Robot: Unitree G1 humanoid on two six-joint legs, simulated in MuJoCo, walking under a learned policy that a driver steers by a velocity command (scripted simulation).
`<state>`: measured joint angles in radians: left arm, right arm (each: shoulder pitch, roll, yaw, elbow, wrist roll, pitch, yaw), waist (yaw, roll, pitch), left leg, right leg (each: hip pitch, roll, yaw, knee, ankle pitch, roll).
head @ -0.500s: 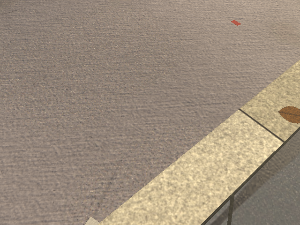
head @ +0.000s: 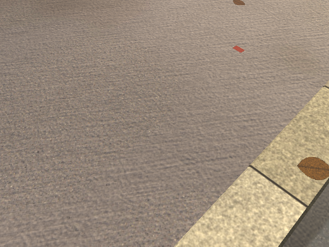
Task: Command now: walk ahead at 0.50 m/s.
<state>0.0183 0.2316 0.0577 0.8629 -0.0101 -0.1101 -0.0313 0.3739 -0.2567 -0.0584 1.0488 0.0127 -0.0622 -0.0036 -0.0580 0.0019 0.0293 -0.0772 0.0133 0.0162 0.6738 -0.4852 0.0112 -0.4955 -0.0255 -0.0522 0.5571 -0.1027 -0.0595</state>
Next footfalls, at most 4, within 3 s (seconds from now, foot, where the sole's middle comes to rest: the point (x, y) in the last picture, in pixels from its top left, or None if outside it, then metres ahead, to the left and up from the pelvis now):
0.56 left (132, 246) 0.48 0.15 -0.80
1.04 right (189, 184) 0.73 -0.11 -0.80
1.44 left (133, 207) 0.64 0.15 -0.80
1.92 right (177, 184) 0.74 -0.05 -0.80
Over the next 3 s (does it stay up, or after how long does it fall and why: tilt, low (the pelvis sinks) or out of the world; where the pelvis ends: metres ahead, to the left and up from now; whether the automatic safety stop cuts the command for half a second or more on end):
stays up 0.64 0.08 -0.03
